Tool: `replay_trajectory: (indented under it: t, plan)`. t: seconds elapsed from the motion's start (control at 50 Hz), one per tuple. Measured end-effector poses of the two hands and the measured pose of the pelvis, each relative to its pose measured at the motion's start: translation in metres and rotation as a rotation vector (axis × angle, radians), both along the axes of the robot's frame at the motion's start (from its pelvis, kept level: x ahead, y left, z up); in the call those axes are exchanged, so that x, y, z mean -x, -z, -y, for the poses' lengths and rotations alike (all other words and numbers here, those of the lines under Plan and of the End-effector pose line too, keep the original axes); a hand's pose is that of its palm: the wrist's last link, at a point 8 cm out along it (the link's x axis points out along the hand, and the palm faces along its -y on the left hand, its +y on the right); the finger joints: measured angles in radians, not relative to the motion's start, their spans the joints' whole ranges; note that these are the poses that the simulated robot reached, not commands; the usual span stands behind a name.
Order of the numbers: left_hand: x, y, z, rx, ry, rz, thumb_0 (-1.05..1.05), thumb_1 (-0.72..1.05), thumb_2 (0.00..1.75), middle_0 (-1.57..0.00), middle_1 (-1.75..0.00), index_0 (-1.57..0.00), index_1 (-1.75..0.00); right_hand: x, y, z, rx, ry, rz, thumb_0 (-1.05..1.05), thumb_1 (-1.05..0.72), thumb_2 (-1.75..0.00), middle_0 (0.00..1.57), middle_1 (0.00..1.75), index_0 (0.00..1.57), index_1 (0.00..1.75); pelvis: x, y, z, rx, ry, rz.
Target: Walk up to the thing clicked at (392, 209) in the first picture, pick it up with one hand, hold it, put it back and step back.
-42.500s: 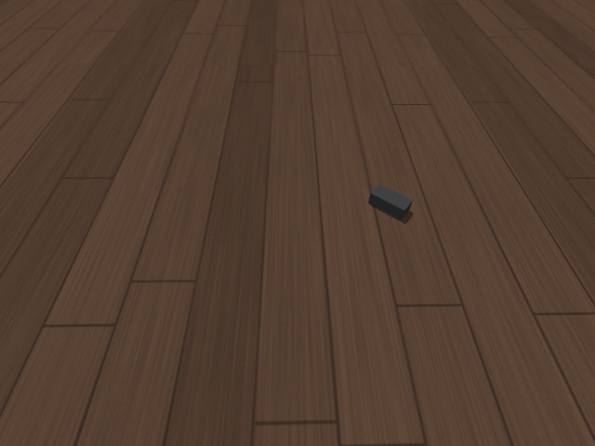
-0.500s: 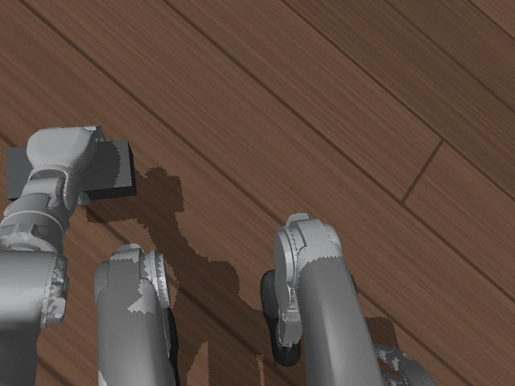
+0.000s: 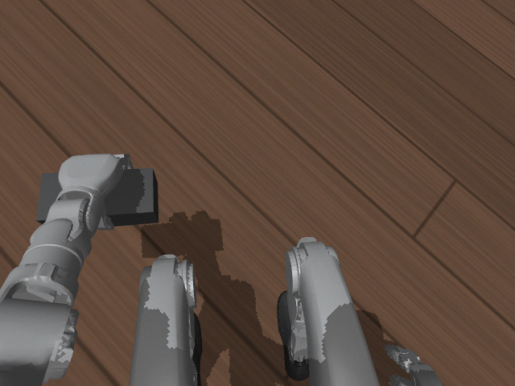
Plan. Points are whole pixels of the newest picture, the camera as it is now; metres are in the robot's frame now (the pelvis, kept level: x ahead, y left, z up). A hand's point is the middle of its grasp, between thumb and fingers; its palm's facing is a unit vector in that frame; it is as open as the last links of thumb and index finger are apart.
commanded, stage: lift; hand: left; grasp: from above
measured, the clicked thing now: (103, 199) +0.43 +0.24 -0.16
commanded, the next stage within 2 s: hold in 1.16 s
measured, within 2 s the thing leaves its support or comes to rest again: neither
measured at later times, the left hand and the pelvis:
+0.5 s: hand (40, 189) +0.37 +0.22 +0.07, palm faces -0.46 -0.09 -0.88, open 11.3 cm; pelvis +0.02 -0.01 +0.17, yaw +2 degrees
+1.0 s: hand out of the picture +0.36 +0.21 +0.19, palm faces -0.46 -0.09 -0.88, open 11.3 cm; pelvis +0.05 -0.01 +0.28, yaw +1 degrees
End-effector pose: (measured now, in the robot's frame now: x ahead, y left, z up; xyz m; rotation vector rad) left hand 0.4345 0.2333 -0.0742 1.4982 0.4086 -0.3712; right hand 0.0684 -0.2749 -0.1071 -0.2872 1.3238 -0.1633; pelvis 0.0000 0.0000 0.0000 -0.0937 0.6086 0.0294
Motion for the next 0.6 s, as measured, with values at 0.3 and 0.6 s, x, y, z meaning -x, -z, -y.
replay_trajectory:
  t: [0.3,0.6]
  plan:
    - [0.04,-0.12,0.0,0.014,-0.059,0.033,-0.02,-0.24,0.72,-0.57,-0.76,-0.6,-0.68,-0.051,-0.09,-0.005,0.003,0.024,0.168,0.01,-0.92,-0.91,0.2,0.3,0.2,0.3,-0.006,-0.094,0.003,-0.034,-0.006,0.092]
    - [0.063,-0.24,0.01,0.013,-0.083,0.003,-0.02,-0.25,0.72,-0.58,-0.76,-0.6,-0.67,-0.059,-0.195,-0.008,-0.004,0.087,0.233,0.01,-0.91,-0.91,0.2,0.3,0.2,0.3,-0.027,-0.2,0.007,-0.067,0.005,0.246]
